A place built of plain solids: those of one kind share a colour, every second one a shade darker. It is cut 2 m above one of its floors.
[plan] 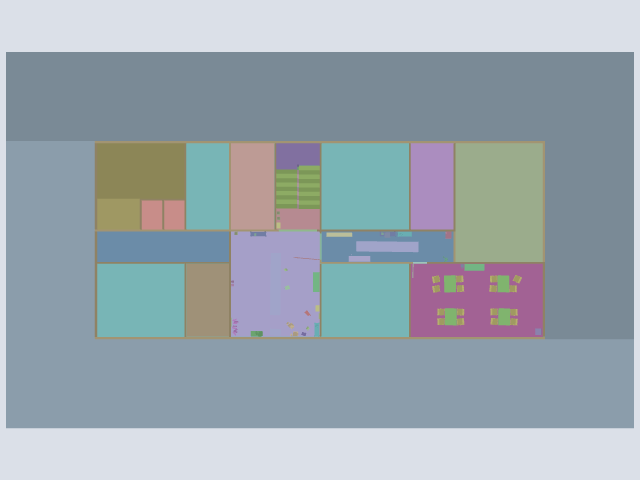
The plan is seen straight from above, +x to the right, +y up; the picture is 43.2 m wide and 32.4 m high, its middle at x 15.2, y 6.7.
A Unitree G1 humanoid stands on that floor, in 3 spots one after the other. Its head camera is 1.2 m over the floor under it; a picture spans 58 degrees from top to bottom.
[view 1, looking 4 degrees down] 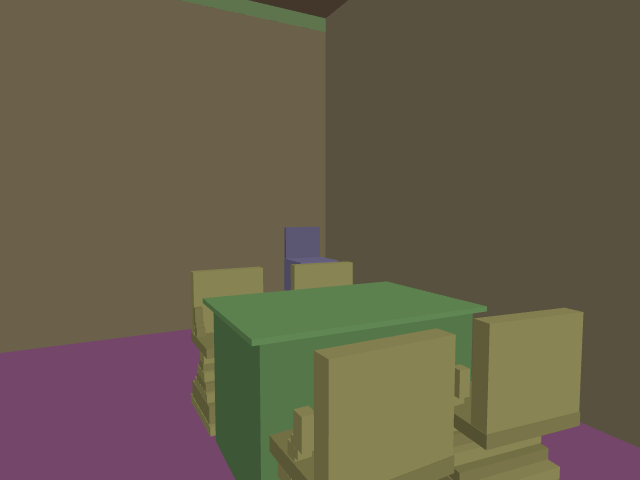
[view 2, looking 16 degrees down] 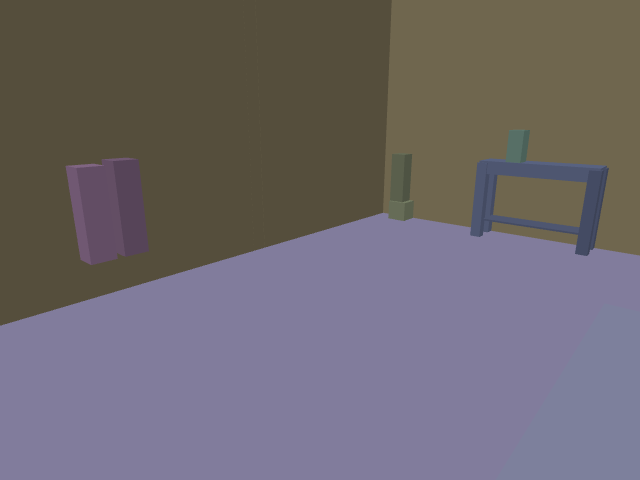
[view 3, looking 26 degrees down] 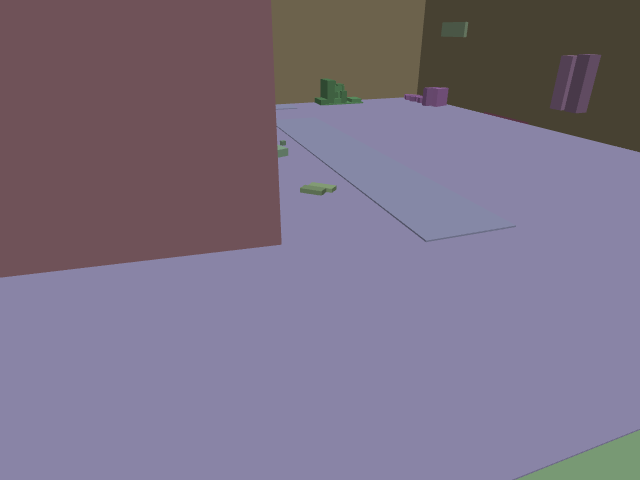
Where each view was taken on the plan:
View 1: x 25.82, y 2.58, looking -28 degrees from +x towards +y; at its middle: wall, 5.00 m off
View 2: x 12.19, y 2.58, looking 131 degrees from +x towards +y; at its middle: floor_hall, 4.39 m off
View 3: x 14.03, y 7.88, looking -110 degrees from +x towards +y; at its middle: floor_hall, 2.74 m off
